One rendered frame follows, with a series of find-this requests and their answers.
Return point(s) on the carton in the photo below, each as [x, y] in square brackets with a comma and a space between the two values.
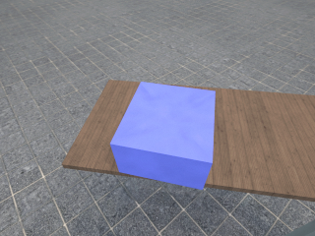
[167, 134]

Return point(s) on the table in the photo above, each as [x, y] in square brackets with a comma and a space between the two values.
[264, 142]

